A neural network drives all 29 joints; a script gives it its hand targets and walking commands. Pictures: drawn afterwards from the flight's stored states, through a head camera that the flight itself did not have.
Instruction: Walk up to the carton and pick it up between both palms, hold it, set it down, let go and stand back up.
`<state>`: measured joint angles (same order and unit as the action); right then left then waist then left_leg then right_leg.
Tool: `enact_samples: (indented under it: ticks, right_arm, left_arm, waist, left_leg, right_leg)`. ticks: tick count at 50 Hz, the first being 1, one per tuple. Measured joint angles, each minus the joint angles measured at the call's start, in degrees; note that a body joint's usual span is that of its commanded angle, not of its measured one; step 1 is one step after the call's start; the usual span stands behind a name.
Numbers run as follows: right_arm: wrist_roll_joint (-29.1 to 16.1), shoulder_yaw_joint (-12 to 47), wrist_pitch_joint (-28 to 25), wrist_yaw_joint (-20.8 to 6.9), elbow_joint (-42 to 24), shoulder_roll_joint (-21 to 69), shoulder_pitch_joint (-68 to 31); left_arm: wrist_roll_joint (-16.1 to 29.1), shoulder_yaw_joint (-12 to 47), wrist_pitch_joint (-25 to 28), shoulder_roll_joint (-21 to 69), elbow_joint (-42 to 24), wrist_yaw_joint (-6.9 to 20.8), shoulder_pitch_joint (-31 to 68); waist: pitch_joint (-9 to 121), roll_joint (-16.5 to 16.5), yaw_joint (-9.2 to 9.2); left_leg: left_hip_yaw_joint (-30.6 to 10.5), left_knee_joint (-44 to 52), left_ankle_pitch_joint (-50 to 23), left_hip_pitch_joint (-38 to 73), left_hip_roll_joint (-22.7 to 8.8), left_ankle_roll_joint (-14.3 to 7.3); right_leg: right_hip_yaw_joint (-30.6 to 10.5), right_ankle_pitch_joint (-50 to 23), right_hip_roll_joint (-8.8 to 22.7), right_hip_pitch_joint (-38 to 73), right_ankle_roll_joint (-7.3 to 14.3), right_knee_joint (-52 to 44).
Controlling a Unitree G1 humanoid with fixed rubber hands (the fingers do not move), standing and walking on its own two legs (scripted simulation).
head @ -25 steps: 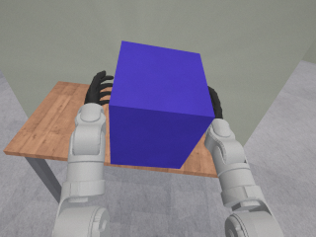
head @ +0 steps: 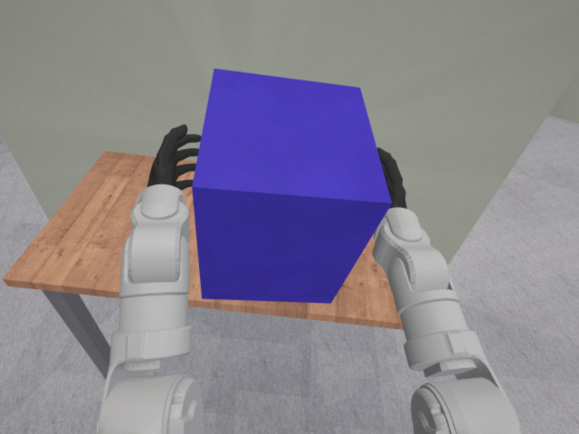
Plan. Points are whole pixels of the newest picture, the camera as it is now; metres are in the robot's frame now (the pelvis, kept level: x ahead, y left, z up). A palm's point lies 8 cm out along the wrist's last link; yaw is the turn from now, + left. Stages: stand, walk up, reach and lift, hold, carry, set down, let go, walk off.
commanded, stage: reach and lift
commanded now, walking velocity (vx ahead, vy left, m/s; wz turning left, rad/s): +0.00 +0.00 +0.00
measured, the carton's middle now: (278, 197) +0.40 +0.00 +0.14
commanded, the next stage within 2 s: hold in 0.36 s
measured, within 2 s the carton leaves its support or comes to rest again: neither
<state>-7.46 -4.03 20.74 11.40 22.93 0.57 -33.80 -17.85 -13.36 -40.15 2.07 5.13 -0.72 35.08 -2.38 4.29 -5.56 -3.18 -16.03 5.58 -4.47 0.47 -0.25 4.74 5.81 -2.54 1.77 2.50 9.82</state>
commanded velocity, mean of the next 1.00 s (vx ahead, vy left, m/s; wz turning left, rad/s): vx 0.00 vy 0.00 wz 0.00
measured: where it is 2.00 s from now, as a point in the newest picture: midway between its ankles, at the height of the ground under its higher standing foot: outside the picture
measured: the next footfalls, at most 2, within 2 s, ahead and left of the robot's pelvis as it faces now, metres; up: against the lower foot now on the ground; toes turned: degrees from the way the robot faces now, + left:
none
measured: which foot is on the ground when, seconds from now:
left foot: down 0.00-1.00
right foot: down 0.00-1.00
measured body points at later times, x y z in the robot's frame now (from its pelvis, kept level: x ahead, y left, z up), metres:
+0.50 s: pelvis +0.00 +0.00 +0.00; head -0.02 +0.03 +0.45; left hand +0.38 +0.15 +0.19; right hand +0.37 -0.15 +0.18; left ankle +0.04 +0.11 -0.75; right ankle +0.01 -0.09 -0.75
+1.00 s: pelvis +0.00 -0.01 +0.00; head -0.04 +0.03 +0.45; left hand +0.37 +0.15 +0.20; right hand +0.36 -0.14 +0.19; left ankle +0.04 +0.11 -0.75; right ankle +0.01 -0.09 -0.75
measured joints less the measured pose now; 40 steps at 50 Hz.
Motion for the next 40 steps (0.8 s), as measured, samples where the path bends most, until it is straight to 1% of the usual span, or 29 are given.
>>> enact_samples:
  ticks: [12, 18, 23, 28, 35, 36, 40]
  right_arm:
    - [-1.7, 1.6, 1.3, 1.0, -3.3, -0.8, 0.6]
    - [-2.8, 1.8, 2.5, 1.1, -2.4, -1.2, -0.2]
    - [-2.7, 1.3, 2.7, 0.9, -2.1, -0.9, -0.9]
    - [-2.8, 1.3, 3.1, 1.2, -4.1, -1.1, -0.7]
    - [-4.8, 3.6, 4.9, 3.0, -6.7, -1.8, 0.7]
    - [-5.1, 3.9, 5.1, 3.1, -7.1, -1.9, 1.1]
    - [-6.3, 4.7, 5.6, 3.9, -7.7, -2.1, 1.8]
  left_arm:
    - [-0.1, 0.4, -2.1, 0.1, -4.0, 0.3, -0.8]
    - [-0.8, 0.0, -3.8, 0.3, -4.1, 0.5, -0.2]
    - [-0.2, 0.0, -4.2, -0.1, -4.1, 0.1, 0.2]
    - [0.2, 0.5, -4.4, -0.3, -5.6, 0.0, 0.0]
    - [-0.6, 0.0, -6.2, 0.3, -8.7, 1.3, -1.6]
    - [-0.6, -0.1, -6.5, 0.5, -9.1, 1.9, -1.9]
    - [-1.0, -0.3, -7.6, 0.8, -10.3, 2.4, -2.5]
  waist:
    - [-0.1, 0.3, -0.07]
    - [-1.1, 0.4, 0.26]
    - [-0.7, 0.4, 0.43]
    - [-0.3, 0.2, 0.33]
    - [0.2, 0.4, -0.02]
    - [0.3, 0.5, 0.06]
    - [0.2, 0.8, 0.24]
  left_leg:
    - [0.1, 0.5, 0.0, 1.1, -0.1, 0.1]
    - [0.3, 0.5, 0.0, 1.9, -0.1, 0.1]
    - [0.2, 0.2, -0.1, 0.7, -0.2, 0.2]
    - [0.0, 0.4, 0.0, 0.5, -0.3, 0.3]
    - [0.2, 0.8, 0.4, 2.3, -0.4, 0.4]
    - [0.2, 0.9, 0.4, 2.6, -0.4, 0.5]
    - [0.4, 1.1, 0.5, 3.6, -0.5, 0.5]
  right_leg:
    - [0.0, -0.3, -0.1, 1.4, 0.0, -1.1]
    - [-0.1, -0.1, -0.1, 1.8, 0.1, -0.6]
    - [0.1, 0.1, -0.1, 0.5, 0.2, 0.2]
    - [0.4, 0.0, -0.2, 0.5, 0.3, -0.3]
    - [0.2, -0.1, -0.4, 2.6, 0.4, -1.6]
    - [0.2, 0.0, -0.4, 2.9, 0.5, -1.7]
    - [0.0, 0.2, -0.4, 3.7, 0.5, -1.5]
